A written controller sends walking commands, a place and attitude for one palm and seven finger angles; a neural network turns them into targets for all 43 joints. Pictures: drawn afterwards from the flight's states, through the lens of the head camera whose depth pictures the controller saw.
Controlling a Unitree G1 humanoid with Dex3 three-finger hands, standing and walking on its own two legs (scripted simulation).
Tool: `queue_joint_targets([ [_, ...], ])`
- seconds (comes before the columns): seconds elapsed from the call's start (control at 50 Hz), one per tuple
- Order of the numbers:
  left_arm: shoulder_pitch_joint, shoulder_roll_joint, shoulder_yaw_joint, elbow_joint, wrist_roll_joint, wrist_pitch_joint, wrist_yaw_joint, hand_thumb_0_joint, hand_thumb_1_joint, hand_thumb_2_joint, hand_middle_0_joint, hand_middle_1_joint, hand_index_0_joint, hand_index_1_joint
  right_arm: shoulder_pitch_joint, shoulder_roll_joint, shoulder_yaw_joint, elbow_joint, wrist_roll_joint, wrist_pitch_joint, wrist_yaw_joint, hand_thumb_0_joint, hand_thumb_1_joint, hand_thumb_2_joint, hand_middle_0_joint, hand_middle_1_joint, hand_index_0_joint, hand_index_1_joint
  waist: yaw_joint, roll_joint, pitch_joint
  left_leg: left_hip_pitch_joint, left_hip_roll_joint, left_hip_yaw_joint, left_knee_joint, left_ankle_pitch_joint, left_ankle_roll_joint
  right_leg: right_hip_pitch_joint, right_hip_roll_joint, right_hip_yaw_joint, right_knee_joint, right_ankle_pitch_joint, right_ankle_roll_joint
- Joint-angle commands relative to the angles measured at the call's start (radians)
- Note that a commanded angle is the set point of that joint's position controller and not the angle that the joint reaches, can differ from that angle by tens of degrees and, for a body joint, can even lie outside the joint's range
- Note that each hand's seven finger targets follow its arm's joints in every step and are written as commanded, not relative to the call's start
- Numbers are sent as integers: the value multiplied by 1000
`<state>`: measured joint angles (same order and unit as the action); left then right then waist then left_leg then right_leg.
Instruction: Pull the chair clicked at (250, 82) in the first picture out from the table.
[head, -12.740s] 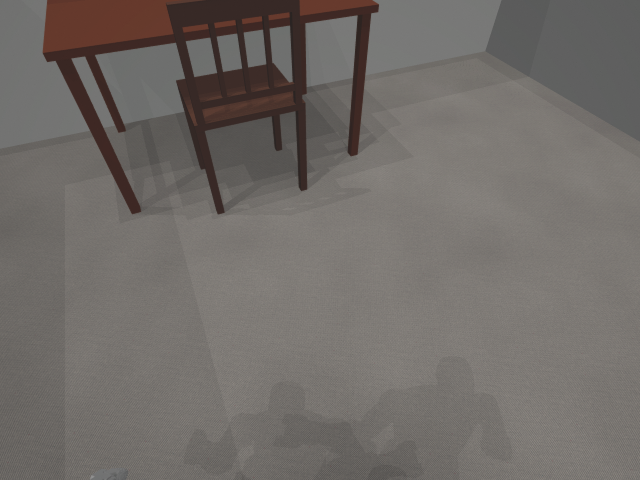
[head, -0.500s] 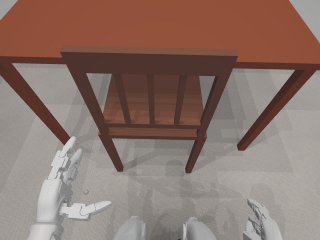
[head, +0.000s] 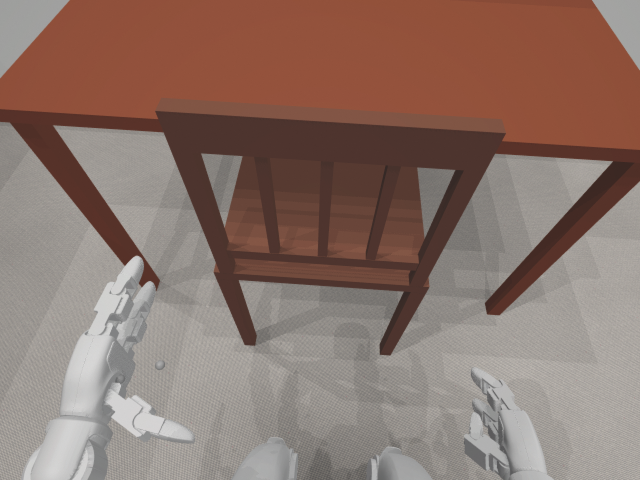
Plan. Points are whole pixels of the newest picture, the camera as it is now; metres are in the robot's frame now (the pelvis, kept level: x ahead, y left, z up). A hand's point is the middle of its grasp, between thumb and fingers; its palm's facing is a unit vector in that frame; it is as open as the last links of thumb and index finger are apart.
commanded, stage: raise the hand toward the chair's back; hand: left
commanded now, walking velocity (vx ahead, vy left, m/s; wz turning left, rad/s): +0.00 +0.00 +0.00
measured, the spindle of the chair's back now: (324, 211) +0.51 +0.03 -0.03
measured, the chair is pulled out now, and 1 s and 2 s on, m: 0.00 0.00 0.00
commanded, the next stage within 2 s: aim the fingers beside a spindle in 0.60 s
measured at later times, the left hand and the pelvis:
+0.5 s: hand (152, 353) +0.24 +0.21 +0.04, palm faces +0.01 -1.00 -0.06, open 16.9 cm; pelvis +0.00 +0.00 +0.01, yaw +0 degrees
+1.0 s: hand (187, 338) +0.27 +0.18 +0.03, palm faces -0.03 -1.00 -0.04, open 16.9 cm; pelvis +0.00 -0.01 +0.00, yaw +0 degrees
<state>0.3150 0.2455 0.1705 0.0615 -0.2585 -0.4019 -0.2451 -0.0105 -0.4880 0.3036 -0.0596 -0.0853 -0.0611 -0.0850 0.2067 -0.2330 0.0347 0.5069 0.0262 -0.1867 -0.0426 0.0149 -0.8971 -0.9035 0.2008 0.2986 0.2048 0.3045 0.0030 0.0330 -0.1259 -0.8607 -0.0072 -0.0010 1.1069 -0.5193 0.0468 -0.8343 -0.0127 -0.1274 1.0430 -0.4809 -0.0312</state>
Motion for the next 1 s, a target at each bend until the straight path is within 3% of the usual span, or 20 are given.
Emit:
queue_joint_targets([
  [0.0,-80,140,103,-187,-30,-60,-16,0,-500,300,-60,-80,-60,-80,-3,-150,-72,-121,3,-52,-20,0,-900,-900,200,300,200,300,-20,13,-255,190,12,-66,-178,347,-37,160,19,52,-129,238,4],
  [0.08,-108,165,133,-164,-40,-56,-36,0,-500,300,-60,-80,-60,-80,1,-157,-74,-110,7,-57,-22,0,-900,-900,200,300,200,300,-17,23,-256,198,12,-68,-193,355,-41,172,19,50,-137,238,3],
  [0.14,-83,146,119,-136,-46,-51,-46,0,-500,300,-60,-80,-60,-80,-4,-158,-76,-108,8,-63,-18,0,-900,-900,200,300,200,300,-15,21,-242,199,10,-67,-198,368,-40,177,21,48,-144,246,3],
  [0.24,-90,163,129,-150,-42,-65,-39,0,-500,300,-60,-80,-60,-80,0,-163,-82,-103,6,-70,-13,0,-900,-900,200,300,200,300,-14,15,-248,200,11,-68,-201,365,-42,177,20,48,-144,238,3],
  [0.28,-93,161,135,-159,-45,-74,-32,0,-500,300,-60,-80,-60,-80,3,-161,-82,-104,3,-70,-9,0,-900,-900,200,300,200,300,-11,43,-251,204,9,-64,-204,357,-45,173,18,49,-144,228,2],
  [0.32,-88,158,136,-149,-45,-82,-28,0,-500,300,-60,-80,-60,-80,4,-161,-83,-102,2,-70,-8,0,-900,-900,200,300,200,300,-14,19,-243,195,10,-66,-204,351,-46,168,19,46,-143,223,3],
  [0.42,-103,150,119,-143,-41,-92,-28,0,-500,300,-60,-80,-60,-80,-3,-163,-81,-102,5,-68,-6,0,-900,-900,200,300,200,300,-20,25,-223,183,11,-64,-205,310,-43,153,20,50,-148,190,2],
  [0.48,-100,159,122,-155,-39,-90,-31,0,-500,300,-60,-80,-60,-80,-4,-161,-80,-103,4,-69,-6,0,-900,-900,200,300,200,300,-16,55,-237,201,10,-64,-208,316,-44,156,20,52,-148,192,1],
  [0.54,-90,160,131,-133,-45,-84,-33,0,-500,300,-60,-80,-60,-80,-2,-161,-79,-102,4,-68,-9,0,-900,-900,200,300,200,300,-20,-2,-236,179,9,-63,-203,313,-36,175,21,56,-154,204,4],
  [0.66,-116,159,123,-138,-45,-85,-42,0,-500,300,-60,-80,-60,-80,-7,-160,-74,-102,6,-71,-11,0,-900,-900,200,300,200,300,-22,28,-232,170,5,-61,-200,275,-33,166,19,64,-157,175,4],
  [0.78,-217,119,66,-109,-33,-87,-35,0,-500,300,-60,-80,-60,-80,2,-165,-72,-90,2,-80,-13,0,-900,-900,200,300,200,300,-46,3,-227,150,7,-66,-173,259,-31,123,16,66,-141,167,8],
  [0.86,-222,130,72,-91,-16,-83,-18,0,-500,300,-60,-80,-60,-80,4,-163,-73,-93,0,-76,-8,0,-900,-900,200,300,200,300,-27,32,-262,152,3,-59,-168,284,-33,142,12,72,-129,192,4],
  [0.92,-219,131,86,-87,-14,-83,-2,0,-500,300,-60,-80,-60,-80,2,-157,-75,-97,-1,-66,-4,0,-900,-900,200,300,200,300,-19,0,-288,144,3,-50,-160,319,-31,173,11,77,-119,242,5],
  [0.98,-222,132,91,-80,-8,-85,11,0,-500,300,-60,-80,-60,-80,-1,-153,-76,-98,-2,-54,2,0,-900,-900,200,300,200,300,-16,13,-293,130,2,-43,-149,335,-31,183,10,86,-110,274,5],
])
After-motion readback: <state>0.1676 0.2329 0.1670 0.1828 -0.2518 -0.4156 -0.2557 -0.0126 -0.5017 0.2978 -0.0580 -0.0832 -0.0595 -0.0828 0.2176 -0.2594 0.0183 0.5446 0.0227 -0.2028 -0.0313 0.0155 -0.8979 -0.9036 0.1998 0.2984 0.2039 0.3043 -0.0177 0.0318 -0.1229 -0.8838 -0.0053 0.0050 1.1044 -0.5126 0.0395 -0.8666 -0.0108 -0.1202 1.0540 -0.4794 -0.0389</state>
